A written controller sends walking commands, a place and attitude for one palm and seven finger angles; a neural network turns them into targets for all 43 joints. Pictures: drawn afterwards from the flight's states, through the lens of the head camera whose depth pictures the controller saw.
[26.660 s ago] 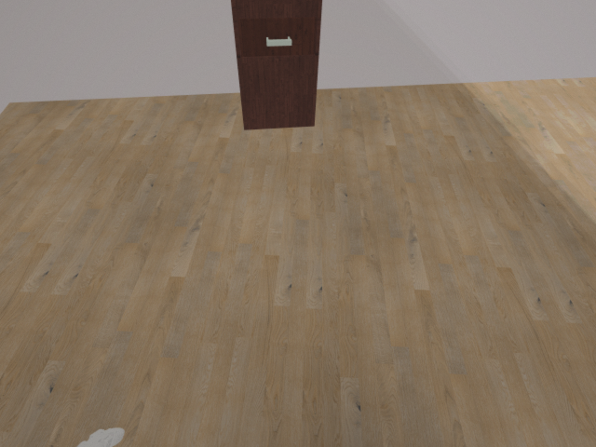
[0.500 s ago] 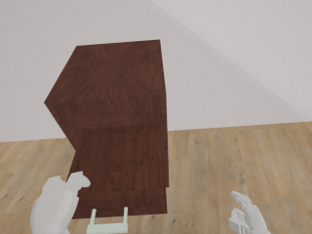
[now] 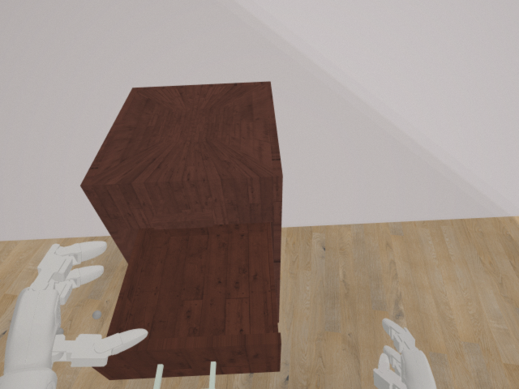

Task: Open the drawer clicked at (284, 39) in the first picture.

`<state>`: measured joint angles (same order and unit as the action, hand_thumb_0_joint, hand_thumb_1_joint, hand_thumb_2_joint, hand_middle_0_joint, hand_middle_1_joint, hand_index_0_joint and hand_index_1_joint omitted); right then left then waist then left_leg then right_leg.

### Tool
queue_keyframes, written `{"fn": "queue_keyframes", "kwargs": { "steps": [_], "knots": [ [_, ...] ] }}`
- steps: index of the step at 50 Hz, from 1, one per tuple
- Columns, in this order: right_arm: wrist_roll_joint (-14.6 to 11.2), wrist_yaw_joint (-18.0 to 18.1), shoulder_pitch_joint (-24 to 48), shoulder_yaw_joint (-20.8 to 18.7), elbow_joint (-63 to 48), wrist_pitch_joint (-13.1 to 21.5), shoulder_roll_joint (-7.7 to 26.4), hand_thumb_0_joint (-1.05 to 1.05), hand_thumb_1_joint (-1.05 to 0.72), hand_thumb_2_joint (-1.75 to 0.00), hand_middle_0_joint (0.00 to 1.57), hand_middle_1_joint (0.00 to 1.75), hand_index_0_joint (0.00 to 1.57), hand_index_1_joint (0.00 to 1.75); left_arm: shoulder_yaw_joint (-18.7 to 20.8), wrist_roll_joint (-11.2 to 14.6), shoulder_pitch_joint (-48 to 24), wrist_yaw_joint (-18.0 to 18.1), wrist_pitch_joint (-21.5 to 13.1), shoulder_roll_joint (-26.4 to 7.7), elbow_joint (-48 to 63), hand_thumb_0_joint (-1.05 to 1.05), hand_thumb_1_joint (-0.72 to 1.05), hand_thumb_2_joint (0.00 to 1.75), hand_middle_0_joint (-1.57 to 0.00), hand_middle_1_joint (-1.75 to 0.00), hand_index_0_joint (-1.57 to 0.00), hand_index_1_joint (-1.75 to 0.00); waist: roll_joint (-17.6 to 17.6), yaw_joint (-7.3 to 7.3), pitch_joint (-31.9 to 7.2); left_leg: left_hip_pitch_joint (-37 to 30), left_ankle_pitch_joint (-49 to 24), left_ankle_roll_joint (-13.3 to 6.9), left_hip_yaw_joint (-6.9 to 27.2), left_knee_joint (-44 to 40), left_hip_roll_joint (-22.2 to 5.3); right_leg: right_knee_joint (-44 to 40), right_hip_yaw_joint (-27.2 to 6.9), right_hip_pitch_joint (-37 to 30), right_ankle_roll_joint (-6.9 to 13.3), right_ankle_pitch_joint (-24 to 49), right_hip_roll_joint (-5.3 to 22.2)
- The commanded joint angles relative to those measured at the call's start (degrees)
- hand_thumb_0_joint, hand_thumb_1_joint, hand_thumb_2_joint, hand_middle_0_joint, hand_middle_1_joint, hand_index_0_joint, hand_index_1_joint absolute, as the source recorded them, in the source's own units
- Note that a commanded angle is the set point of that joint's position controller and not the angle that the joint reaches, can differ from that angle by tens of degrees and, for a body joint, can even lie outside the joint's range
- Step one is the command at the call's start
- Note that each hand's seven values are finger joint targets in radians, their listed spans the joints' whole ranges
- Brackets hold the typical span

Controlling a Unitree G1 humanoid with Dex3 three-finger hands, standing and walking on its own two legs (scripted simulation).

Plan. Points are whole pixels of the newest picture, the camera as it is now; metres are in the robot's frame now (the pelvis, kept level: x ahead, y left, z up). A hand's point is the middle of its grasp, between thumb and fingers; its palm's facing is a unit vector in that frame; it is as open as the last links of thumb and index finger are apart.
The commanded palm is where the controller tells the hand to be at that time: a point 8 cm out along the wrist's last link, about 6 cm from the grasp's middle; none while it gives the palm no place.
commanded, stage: draw the hand back to the body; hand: left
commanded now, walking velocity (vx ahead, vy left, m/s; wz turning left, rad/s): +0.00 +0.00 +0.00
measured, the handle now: (184, 383) +0.19 +0.18 -0.23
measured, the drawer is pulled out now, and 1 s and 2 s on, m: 0.29 0.29 0.29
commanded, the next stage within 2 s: step back with the hand held close in 0.62 s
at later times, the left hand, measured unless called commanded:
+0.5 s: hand (69, 279) +0.20 +0.23 +0.16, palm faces +0.40 -0.82 -0.40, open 8.0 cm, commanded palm +0.14 +0.27 +0.19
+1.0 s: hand (69, 301) +0.18 +0.23 +0.15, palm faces +0.25 -0.83 -0.50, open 7.4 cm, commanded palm +0.11 +0.28 +0.19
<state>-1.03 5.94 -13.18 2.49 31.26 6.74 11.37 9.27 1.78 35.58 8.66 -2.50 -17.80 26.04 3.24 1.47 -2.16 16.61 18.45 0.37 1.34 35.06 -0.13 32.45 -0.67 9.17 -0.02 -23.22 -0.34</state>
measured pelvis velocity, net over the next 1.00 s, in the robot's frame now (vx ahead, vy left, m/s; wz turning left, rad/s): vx -0.02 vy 0.00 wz -0.01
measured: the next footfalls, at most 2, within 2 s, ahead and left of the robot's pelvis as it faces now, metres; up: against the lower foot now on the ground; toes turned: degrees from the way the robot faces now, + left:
right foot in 1.80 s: -0.23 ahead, -0.16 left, +0.00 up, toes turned +2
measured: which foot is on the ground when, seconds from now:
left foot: down 0.00-1.00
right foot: down 0.00-1.00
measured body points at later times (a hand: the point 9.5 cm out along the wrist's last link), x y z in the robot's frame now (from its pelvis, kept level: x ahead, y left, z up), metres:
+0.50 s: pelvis +0.01 +0.00 +0.01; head +0.00 -0.03 +0.46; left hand +0.17 +0.28 +0.19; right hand +0.22 -0.22 -0.07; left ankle +0.00 +0.12 -0.73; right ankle -0.06 -0.12 -0.73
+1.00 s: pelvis -0.02 +0.00 +0.01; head +0.03 -0.01 +0.46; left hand +0.16 +0.27 +0.18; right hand +0.17 -0.24 -0.08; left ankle +0.00 +0.12 -0.73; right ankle -0.06 -0.12 -0.73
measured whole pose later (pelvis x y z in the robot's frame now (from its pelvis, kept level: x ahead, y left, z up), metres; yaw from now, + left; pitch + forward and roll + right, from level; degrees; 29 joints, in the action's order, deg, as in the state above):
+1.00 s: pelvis -0.02 +0.00 +0.01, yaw -1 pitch +3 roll -1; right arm -0.7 3.8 -6.9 -0.7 31.8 -1.2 13.0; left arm 18.9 2.8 36.9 5.5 -8.0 -20.7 32.2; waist 2.8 0.1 3.2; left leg 17.8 11.8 0.1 0.9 27.0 -1.1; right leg 23.1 -1.1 10.1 -0.4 -15.6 -1.0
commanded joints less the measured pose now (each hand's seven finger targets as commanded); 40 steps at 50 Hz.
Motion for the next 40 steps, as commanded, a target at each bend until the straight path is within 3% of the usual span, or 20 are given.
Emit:
{"fn": "queue_keyframes", "kwargs": {
  "steps": [1, 2, 6, 8, 9, 13, 17, 19, 21, 26, 27, 29, 30, 33, 34, 36, 37, 38, 39, 40],
  "knots": [
    [-0.05, -0.13, 8.63, -3.05, -9.25, 3.51, 5.54, 0.0, -0.9, -0.9, 0.2, 0.3, 0.2, 0.3, 5.17, 0.39, -0.15, -0.31, -3.84, -6.17, 13.4, 0.0, 0.2, 0.6, -0.25, -0.75, -0.25, -0.75, -2.41, 0.75, -3.64, -10.37, -18.38, -1.6, -1.19, -5.67, -1.84, -6.67, 4.2, 4.92, 0.36, 22.2, 1.12],
    [0.03, -0.13, 9.06, -3.19, -8.85, 3.65, 5.61, 0.0, -0.9, -0.9, 0.2, 0.3, 0.2, 0.3, 6.15, 0.28, -0.44, -0.2, -3.71, -6.98, 13.53, 0.0, 0.23, 0.62, -0.25, -0.73, -0.25, -0.73, -0.24, 0.99, -4.29, -10.82, -19.02, -1.51, -1.54, -5.98, -1.54, -7.27, 3.93, 4.22, 0.47, 22.71, 1.11],
    [0.12, 0.09, 9.34, -3.4, -8.42, 3.59, 5.79, 0.0, -0.9, -0.9, 0.2, 0.3, 0.2, 0.3, 8.95, 0.53, -2.05, 0.18, -4.01, -8.96, 15.5, 0.0, 0.37, 0.68, -0.24, -0.64, -0.24, -0.64, -2.65, 1.06, -5.32, -12.27, -21.16, -1.71, -1.79, -6.48, -1.63, -7.91, 3.95, 2.82, 0.22, 25.67, 1.3],
    [0.55, 0.19, 9.38, -3.41, -7.41, 3.48, 5.98, 0.0, -0.9, -0.9, 0.2, 0.3, 0.2, 0.3, 11.83, 0.28, -3.62, 0.55, -4.3, -10.78, 15.86, 0.0, 0.44, 0.7, -0.23, -0.59, -0.23, -0.59, -1.36, 1.5, -5.35, -12.93, -21.81, -1.79, -2.31, -6.47, -0.92, -9.38, 3.99, 2.87, 0.27, 27.06, 0.94],
    [0.02, 0.18, 9.48, -3.31, -7.7, 3.43, 5.55, 0.0, -0.9, -0.9, 0.2, 0.3, 0.2, 0.3, 11.05, 0.74, -3.23, 0.5, -4.01, -9.94, 16.27, 0.0, 0.48, 0.72, -0.23, -0.57, -0.23, -0.57, 0.29, 1.09, -5.23, -13.09, -23.02, -1.63, -2.14, -6.58, -1.57, -8.36, 3.76, 2.01, 0.3, 27.39, 1.53],
    [0.45, -0.11, 9.9, -3.42, -6.53, 3.3, 5.93, 0.0, -0.9, -0.9, 0.2, 0.3, 0.2, 0.3, 14.12, 0.69, -5.53, 0.56, -4.39, -11.54, 16.79, 0.0, 0.62, 0.78, -0.22, -0.48, -0.22, -0.48, 0.99, 1.64, -4.9, -14.05, -24.99, -1.58, -2.48, -6.7, -1.2, -9.69, 3.95, 1.9, 0.3, 29.85, 1.08],
    [0.1, -0.55, 10.9, -3.65, -6.27, 2.73, 5.8, 0.0, -0.9, -0.9, 0.2, 0.3, 0.2, 0.3, 14.18, 1.46, -5.73, 0.11, -3.69, -10.32, 14.43, 0.0, 0.76, 0.84, -0.21, -0.39, -0.21, -0.39, 0.36, 1.65, -3.64, -13.64, -26.28, -1.4, -2.4, -7.1, -1.68, -9.49, 3.76, 0.88, 0.3, 31.25, 1.31],
    [-0.09, -1.04, 10.89, -3.74, -6.36, 1.83, 5.63, 0.0, -0.9, -0.9, 0.2, 0.3, 0.2, 0.3, 12.07, 1.87, -3.67, -0.49, -3.31, -7.69, 11.08, 0.0, 0.83, 0.87, -0.21, -0.34, -0.21, -0.34, -2.35, 1.2, -2.16, -13.0, -24.98, -1.5, -2.39, -7.67, -2.05, -9.3, 4.14, 1.18, -0.04, 30.59, 1.39],
    [0.01, -1.16, 11.37, -4.05, -6.62, 1.14, 5.91, 0.0, -0.9, -0.9, 0.2, 0.3, 0.2, 0.3, 12.26, 1.82, -4.26, -0.91, -3.37, -8.13, 11.26, 0.0, 0.9, 0.9, -0.2, -0.3, -0.2, -0.3, -3.55, 1.33, -2.78, -13.22, -24.76, -1.69, -2.71, -7.82, -1.94, -9.56, 3.93, 0.83, -0.25, 31.48, 1.43],
    [0.15, -1.05, 11.96, -3.85, -7.53, 0.96, 5.8, 0.0, -0.9, -0.9, 0.2, 0.3, 0.2, 0.3, 13.5, 1.69, -6.35, -0.91, -4.27, -10.84, 16.33, 0.0, 0.9, 0.9, -0.2, -0.3, -0.2, -0.3, -1.28, 1.63, -5.24, -14.66, -23.65, -1.67, -2.86, -8.17, -1.59, -10.32, 3.46, 0.06, -0.07, 30.6, 1.46],
    [0.2, -0.91, 12.26, -3.74, -7.39, 1.33, 5.92, 0.0, -0.9, -0.9, 0.2, 0.3, 0.2, 0.3, 14.69, 1.65, -7.79, -0.65, -4.4, -12.34, 18.25, 0.0, 0.9, 0.9, -0.2, -0.3, -0.2, -0.3, 0.97, 1.86, -5.37, -14.53, -23.42, -1.47, -2.78, -8.27, -1.21, -10.8, 3.23, -0.2, 0.22, 30.05, 1.35],
    [0.12, -0.82, 11.75, -3.45, -7.31, 1.69, 5.39, 0.0, -0.9, -0.9, 0.2, 0.3, 0.2, 0.3, 13.89, 1.73, -6.23, -0.38, -4.53, -11.31, 17.53, 0.0, 0.9, 0.9, -0.2, -0.3, -0.2, -0.3, 2.11, 1.51, -5.17, -14.75, -22.14, -1.43, -2.69, -8.58, -1.39, -10.78, 3.42, 0.16, 0.24, 28.14, 1.54],
    [0.47, -0.74, 11.75, -3.59, -6.76, 1.62, 5.77, 0.0, -0.9, -0.9, 0.2, 0.3, 0.2, 0.3, 14.83, 1.49, -6.09, -0.2, -4.53, -11.88, 16.48, 0.0, 0.9, 0.9, -0.2, -0.3, -0.2, -0.3, 0.25, 1.97, -4.18, -14.54, -21.72, -1.55, -2.78, -8.39, -1.01, -11.94, 3.69, 1.34, 0.15, 28.01, 0.88],
    [0.56, -0.64, 12.01, -3.61, -6.19, 1.75, 5.94, 0.0, -0.9, -0.9, 0.2, 0.3, 0.2, 0.3, 14.69, 1.37, -6.53, -0.21, -4.56, -11.37, 15.18, 0.0, 0.9, 0.9, -0.2, -0.3, -0.2, -0.3, 0.99, 1.62, -1.93, -14.17, -19.74, -1.53, -2.9, -8.68, -0.81, -13.23, 3.59, 2.37, 0.14, 26.5, 0.74],
    [-0.05, -0.59, 11.98, -3.56, -6.6, 1.66, 5.51, 0.0, -0.9, -0.9, 0.2, 0.3, 0.2, 0.3, 13.0, 1.95, -5.78, -0.36, -4.19, -9.69, 14.15, 0.0, 0.9, 0.9, -0.2, -0.3, -0.2, -0.3, 0.02, 1.11, -1.19, -13.7, -18.73, -1.38, -2.54, -9.16, -1.64, -12.3, 3.5, 2.14, 0.1, 24.58, 1.26],
    [0.03, -0.5, 12.31, -3.76, -6.64, 1.52, 5.75, 0.0, -0.9, -0.9, 0.2, 0.3, 0.2, 0.3, 12.89, 1.95, -6.33, -0.48, -4.33, -9.62, 13.56, 0.0, 0.9, 0.9, -0.2, -0.3, -0.2, -0.3, -0.79, 1.13, -0.43, -13.9, -17.63, -1.55, -2.56, -9.45, -1.66, -13.0, 3.31, 2.79, -0.02, 23.52, 1.19],
    [-0.05, -0.95, 9.41, -2.77, -9.08, 0.36, 6.98, 0.0, -0.9, -0.9, 0.2, 0.3, 0.2, 0.3, 22.66, 1.79, -17.85, 0.2, -7.7, -19.48, 18.94, 0.0, 0.9, 0.9, -0.2, -0.3, -0.2, -0.3, 2.32, -0.47, 7.19, -8.0, -13.56, -2.09, -0.69, -8.37, -1.34, -16.61, -0.47, 7.01, 0.01, 24.97, 3.32],
    [0.21, -1.01, 10.44, -3.59, -6.87, -0.15, 6.42, 0.0, -0.9, -0.9, 0.2, 0.3, 0.2, 0.3, 20.98, 1.43, -12.58, -0.4, -8.17, -16.35, 14.76, 0.0, 0.9, 0.9, -0.2, -0.3, -0.2, -0.3, -3.39, -0.7, 5.51, -7.91, -12.17, -2.21, -0.45, -7.26, -1.36, -17.5, -2.2, 7.76, 0.19, 25.79, 4.1],
    [0.67, -1.22, 11.42, -3.7, -6.26, -1.08, 6.72, 0.0, -0.9, -0.9, 0.2, 0.3, 0.2, 0.3, 17.46, 0.91, -8.14, -1.15, -8.15, -12.67, 11.93, 0.0, 0.9, 0.9, -0.2, -0.3, -0.2, -0.3, -5.6, -0.94, 5.33, -7.66, -12.64, -2.52, -0.17, -6.89, -1.27, -17.57, -1.54, 7.48, -0.05, 26.07, 3.92],
    [0.17, -1.24, 12.25, -4.08, -7.29, -1.79, 6.87, 0.0, -0.9, -0.9, 0.2, 0.3, 0.2, 0.3, 16.45, 1.01, -6.11, -1.44, -7.8, -11.62, 11.37, 0.0, 0.9, 0.9, -0.2, -0.3, -0.2, -0.3, -6.07, -1.0, 4.41, -8.41, -14.04, -2.53, -0.11, -6.65, -1.43, -16.99, -2.36, 7.11, -0.02, 27.99, 4.38]
  ]
}}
